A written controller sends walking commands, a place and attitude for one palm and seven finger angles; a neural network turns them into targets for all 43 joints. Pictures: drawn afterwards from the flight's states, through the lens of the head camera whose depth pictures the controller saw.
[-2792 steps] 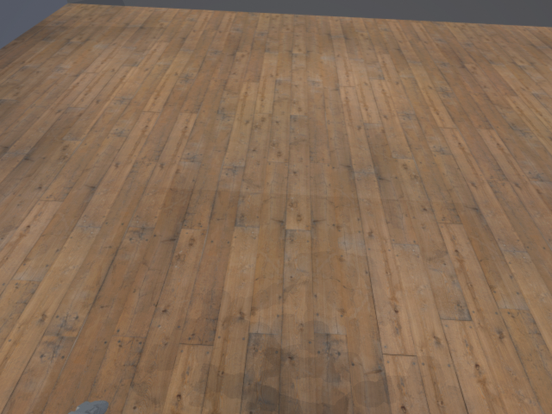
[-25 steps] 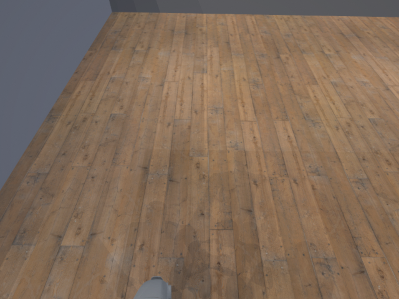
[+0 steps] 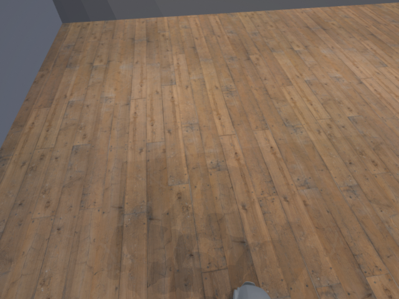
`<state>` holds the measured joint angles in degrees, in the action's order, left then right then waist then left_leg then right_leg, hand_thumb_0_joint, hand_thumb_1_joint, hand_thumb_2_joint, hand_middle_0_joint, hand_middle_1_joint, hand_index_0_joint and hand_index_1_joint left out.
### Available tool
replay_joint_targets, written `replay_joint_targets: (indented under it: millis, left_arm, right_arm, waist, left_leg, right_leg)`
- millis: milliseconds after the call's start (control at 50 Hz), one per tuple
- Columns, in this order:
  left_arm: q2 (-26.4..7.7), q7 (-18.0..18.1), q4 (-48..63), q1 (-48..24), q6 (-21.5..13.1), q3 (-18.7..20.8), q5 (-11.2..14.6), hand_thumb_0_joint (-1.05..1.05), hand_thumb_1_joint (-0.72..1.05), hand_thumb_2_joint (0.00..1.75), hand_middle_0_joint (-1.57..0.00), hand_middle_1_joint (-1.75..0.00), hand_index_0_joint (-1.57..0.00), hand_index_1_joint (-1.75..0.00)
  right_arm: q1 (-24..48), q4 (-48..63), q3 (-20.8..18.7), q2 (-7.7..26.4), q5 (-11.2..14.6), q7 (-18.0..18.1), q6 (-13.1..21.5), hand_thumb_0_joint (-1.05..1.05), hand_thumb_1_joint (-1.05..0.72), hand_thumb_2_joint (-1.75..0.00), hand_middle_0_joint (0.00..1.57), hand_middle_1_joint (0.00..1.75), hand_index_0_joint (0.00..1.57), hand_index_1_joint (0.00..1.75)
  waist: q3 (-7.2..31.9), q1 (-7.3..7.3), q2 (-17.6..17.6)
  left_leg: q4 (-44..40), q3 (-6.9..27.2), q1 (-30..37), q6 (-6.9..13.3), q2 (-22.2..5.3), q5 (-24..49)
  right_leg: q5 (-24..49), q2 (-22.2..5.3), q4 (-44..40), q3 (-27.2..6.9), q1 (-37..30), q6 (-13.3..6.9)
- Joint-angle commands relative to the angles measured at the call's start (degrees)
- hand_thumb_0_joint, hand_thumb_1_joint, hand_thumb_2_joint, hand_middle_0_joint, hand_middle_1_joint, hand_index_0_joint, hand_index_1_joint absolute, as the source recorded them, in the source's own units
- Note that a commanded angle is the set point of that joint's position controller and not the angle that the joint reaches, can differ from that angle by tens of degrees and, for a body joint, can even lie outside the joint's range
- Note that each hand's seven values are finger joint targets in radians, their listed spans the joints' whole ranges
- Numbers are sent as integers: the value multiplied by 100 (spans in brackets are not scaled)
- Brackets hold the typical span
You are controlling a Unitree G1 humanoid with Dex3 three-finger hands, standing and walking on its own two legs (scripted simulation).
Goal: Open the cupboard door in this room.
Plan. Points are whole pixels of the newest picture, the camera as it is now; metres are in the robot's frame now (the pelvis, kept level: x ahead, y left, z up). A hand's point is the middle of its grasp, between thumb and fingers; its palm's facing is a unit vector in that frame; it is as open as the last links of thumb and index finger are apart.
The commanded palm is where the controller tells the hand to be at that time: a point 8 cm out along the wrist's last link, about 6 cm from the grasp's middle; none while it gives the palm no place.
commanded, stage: turn to face it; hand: left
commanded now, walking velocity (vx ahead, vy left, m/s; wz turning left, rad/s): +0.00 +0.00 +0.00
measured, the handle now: out of the picture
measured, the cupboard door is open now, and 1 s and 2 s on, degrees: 46 46 46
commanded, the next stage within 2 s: none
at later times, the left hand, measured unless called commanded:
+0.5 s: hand (134, 277) +0.20 +0.18 -0.19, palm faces +0.23 -0.96 -0.17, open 7.2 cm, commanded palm none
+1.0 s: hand (144, 286) +0.17 +0.14 -0.15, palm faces +0.47 -0.83 -0.29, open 7.4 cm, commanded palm none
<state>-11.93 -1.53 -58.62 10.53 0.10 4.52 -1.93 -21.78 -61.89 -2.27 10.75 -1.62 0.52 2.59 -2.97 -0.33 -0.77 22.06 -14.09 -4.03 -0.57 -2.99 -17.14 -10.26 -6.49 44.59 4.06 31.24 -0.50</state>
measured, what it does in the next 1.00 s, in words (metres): walks ahead, turning left: right foot, then left foot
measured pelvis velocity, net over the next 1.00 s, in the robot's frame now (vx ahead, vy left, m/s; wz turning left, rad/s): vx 0.20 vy -0.07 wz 0.51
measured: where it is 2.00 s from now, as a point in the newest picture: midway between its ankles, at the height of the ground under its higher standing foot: outside the picture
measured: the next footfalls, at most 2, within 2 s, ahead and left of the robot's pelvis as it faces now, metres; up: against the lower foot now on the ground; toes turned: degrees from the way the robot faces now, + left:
right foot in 0.08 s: +0.17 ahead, -0.13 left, +0.00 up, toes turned -8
left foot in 0.50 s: +0.22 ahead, +0.10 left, +0.00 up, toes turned +20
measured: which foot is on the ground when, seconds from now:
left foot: down 0.00-0.10, up 0.12-0.48, down 0.50-0.86, up 0.88-1.00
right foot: up 0.00-0.06, down 0.08-0.48, up 0.50-0.84, down 0.86-1.00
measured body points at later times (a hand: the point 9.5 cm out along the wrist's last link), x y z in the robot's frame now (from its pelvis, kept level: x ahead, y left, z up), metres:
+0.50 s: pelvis +0.15 -0.02 -0.02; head +0.17 +0.01 +0.43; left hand +0.19 +0.23 -0.18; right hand +0.26 -0.26 -0.15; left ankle +0.19 +0.09 -0.74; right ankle +0.13 -0.13 -0.74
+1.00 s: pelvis +0.20 -0.07 +0.00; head +0.26 -0.07 +0.44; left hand +0.15 +0.18 -0.13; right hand +0.41 -0.26 -0.16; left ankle +0.13 +0.04 -0.65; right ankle +0.23 -0.17 -0.74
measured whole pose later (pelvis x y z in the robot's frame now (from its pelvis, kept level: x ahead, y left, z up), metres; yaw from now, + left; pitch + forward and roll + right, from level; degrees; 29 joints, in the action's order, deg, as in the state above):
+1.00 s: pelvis +0.20 -0.07 +0.00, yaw +29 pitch +1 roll +2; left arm -10.8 1.3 -51.1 11.8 0.6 2.2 -1.5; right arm -7.7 -53.3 -5.2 15.2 -0.9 -1.6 -4.6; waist -4.9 -0.6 2.2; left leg 66.3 0.8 -31.9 -3.2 0.6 -23.8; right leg -19.2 -4.4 32.9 7.4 14.8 -0.8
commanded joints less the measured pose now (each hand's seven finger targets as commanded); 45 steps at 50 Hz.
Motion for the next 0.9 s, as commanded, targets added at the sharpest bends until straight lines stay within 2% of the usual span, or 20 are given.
replay_joint_targets:
  millis: [0, 40, 60, 80, 140, 200, 360, 420, 440, 460, 480, 500, 540, 600, 720, 800, 820, 840, 860, 880]
  left_arm:
    - [-64, -64, 423, -152, -139, -73, 43, 0, 90, 90, -20, -30, -20, -30]
    - [-443, 26, -7, 1101, -294, -30, 28, 0, 90, 90, -20, -30, -20, -30]
    - [-1063, 127, -260, 1877, -394, 135, 4, 0, 90, 90, -20, -30, -20, -30]
    - [-1386, 160, -314, 2068, -389, 107, 139, 0, 90, 90, -20, -30, -20, -30]
    - [-733, 296, 9, 861, -340, -65, 143, 0, 90, 90, -20, -30, -20, -30]
    - [-420, 305, 196, 262, -345, -155, 112, 0, 90, 90, -20, -30, -20, -30]
    - [-689, 320, 475, 92, -200, 66, 46, 0, 90, 90, -20, -30, -20, -30]
    - [-824, 291, 586, 64, -124, 127, 66, 0, 90, 90, -20, -30, -20, -30]
    - [-769, 276, 647, 39, -87, 116, 81, 0, 90, 90, -20, -30, -20, -30]
    - [-456, 244, 872, 128, -33, 81, 163, 0, 90, 90, -20, -30, -20, -30]
    - [-457, 273, 1166, -268, 11, -11, 116, 0, 90, 90, -20, -30, -20, -30]
    - [-462, 287, 1229, -461, 57, 15, 60, 0, 90, 90, -20, -30, -20, -30]
    - [-512, 233, 1095, -449, 47, 63, 36, 0, 90, 90, -20, -30, -20, -30]
    - [-462, 177, 897, -59, 88, 57, 62, 0, 90, 90, -20, -30, -20, -30]
    - [-449, 208, 1078, -100, 122, 8, 103, 0, 90, 90, -20, -30, -20, -30]
    - [-567, 229, 1021, 525, 39, 36, 123, 0, 90, 90, -20, -30, -20, -30]
    - [-806, 266, 996, 772, -14, 95, 88, 0, 90, 90, -20, -30, -20, -30]
    - [-1384, 317, 1016, 927, -81, 201, -9, 0, 90, 90, -20, -30, -20, -30]
    - [-1581, 328, 1086, 721, -60, 147, 16, 0, 90, 90, -20, -30, -20, -30]
    - [-1268, 355, 1099, 522, -99, 97, 54, 0, 90, 90, -20, -30, -20, -30]
  right_arm:
    - [-221, 247, -108, 756, -50, 38, 56, 0, -90, -90, 20, 30, 20, 30]
    - [-213, 154, -46, 643, 35, 3, 39, 0, -90, -90, 20, 30, 20, 30]
    - [-406, 215, 18, 294, 127, -36, 79, 0, -90, -90, 20, 30, 20, 30]
    - [-289, 301, -9, 325, 167, -1, 16, 0, -90, -90, 20, 30, 20, 30]
    - [126, 165, -41, 221, 145, 56, -98, 0, -90, -90, 20, 30, 20, 30]
    - [-126, 22, -7, -40, 101, 5, -333, 0, -90, -90, 20, 30, 20, 30]
    - [682, 643, -95, 4, 69, -143, -414, 0, -90, -90, 20, 30, 20, 30]
    - [638, 796, -158, 306, 27, -165, -398, 0, -90, -90, 20, 30, 20, 30]
    - [229, 796, -225, 576, 9, -169, -370, 0, -90, -90, 20, 30, 20, 30]
    - [-111, 853, -375, 1284, -66, -120, -315, 0, -90, -90, 20, 30, 20, 30]
    - [-298, 840, -429, 1643, -35, -48, -352, 0, -90, -90, 20, 30, 20, 30]
    - [-102, 910, -436, 1628, -18, 8, -338, 0, -90, -90, 20, 30, 20, 30]
    - [635, 1164, -379, 1352, -7, 57, -304, 0, -90, -90, 20, 30, 20, 30]
    - [967, 1284, -322, 1262, 5, 64, -222, 0, -90, -90, 20, 30, 20, 30]
    - [1049, 1361, -446, 1442, -4, -3, -331, 0, -90, -90, 20, 30, 20, 30]
    - [1483, 1537, -501, 1415, 30, -37, -424, 0, -90, -90, 20, 30, 20, 30]
    - [1549, 1591, -480, 1227, 74, -64, -429, 0, -90, -90, 20, 30, 20, 30]
    - [1517, 1710, -422, 838, 125, -113, -434, 0, -90, -90, 20, 30, 20, 30]
    - [1704, 1780, -420, 860, 60, -140, -419, 0, -90, -90, 20, 30, 20, 30]
    - [1680, 1610, -456, 982, 31, -131, -508, 0, -90, -90, 20, 30, 20, 30]
  waist:
    - [-256, 43, 551]
    - [407, 609, -203]
    - [1153, 809, -1509]
    - [1429, 768, -1612]
    - [767, 326, -714]
    - [355, -94, -674]
    - [124, -13, -741]
    - [243, -154, -481]
    - [546, -378, 153]
    - [738, -503, 2057]
    - [913, -649, 1906]
    - [949, -554, 1311]
    - [673, -278, 1346]
    - [749, -51, 926]
    - [832, -123, 952]
    - [759, 173, 981]
    - [793, 308, 376]
    - [789, 385, -1258]
    - [530, 391, -1602]
    - [393, 252, -1521]
  left_leg:
    - [-558, 613, -647, 644, -1552, 1368]
    - [1177, 345, -1222, 327, -950, 2040]
    - [2872, -33, -2512, 47, -225, 321]
    - [4260, 606, -2740, -34, 56, -2076]
    - [4889, 1477, -2904, -68, -401, -940]
    - [4253, 1242, -2355, -194, -386, -462]
    - [2432, 755, -2244, -182, -241, -387]
    - [1437, 613, -1464, -92, -52, 169]
    - [798, 1013, -735, 51, -181, 1136]
    - [165, 3323, -107, 909, -1691, 3190]
    - [-240, 4238, -197, 1543, -2454, 3394]
    - [-384, 4225, -398, 1474, -2315, 2028]
    - [-435, 3495, -933, 1103, -1688, 1082]
    - [-187, 2560, -785, 893, -1135, 2072]
    - [-96, 2793, -846, 973, -1047, 1751]
    - [327, 2940, -1710, 719, -689, 1250]
    - [840, 2699, -2275, 450, -342, 670]
    - [2170, 1807, -3398, -48, 494, -716]
    - [3678, 1526, -3443, -149, 586, -1824]
    - [4622, 1859, -3299, -138, 344, -1512]
  right_leg:
    - [-173, 219, -696, 235, -992, -132]
    - [315, 306, -1474, 75, -3011, -292]
    - [1373, -1289, -1827, -1724, -4525, -757]
    - [2419, -2138, -2348, -2529, -4424, -1250]
    - [3042, -1683, -2377, -1190, -3143, -964]
    - [2759, -1345, -2702, -19, -1984, -682]
    - [1867, -1551, -2267, 539, -2097, -624]
    - [1535, -1466, -1425, 788, -1962, -342]
    - [1010, -1224, -468, 939, -1604, -91]
    - [-1633, -305, 1032, 1113, -290, 436]
    - [-3250, 121, 2097, 254, 85, 425]
    - [-2755, 107, 2650, -202, 364, 406]
    - [-1795, -4, 2830, -485, 546, 453]
    - [-1328, 91, 2131, -384, 188, 531]
    - [-1534, 386, 575, -232, -521, 513]
    - [-685, 613, -1294, -32, -1928, 414]
    - [-476, 206, -2175, -380, -2623, 296]
    - [-408, -1322, -2937, -2086, -3228, -223]
    - [493, -2300, -2942, -2508, -2548, -771]
    - [531, -2078, -2899, -2356, -2017, -806]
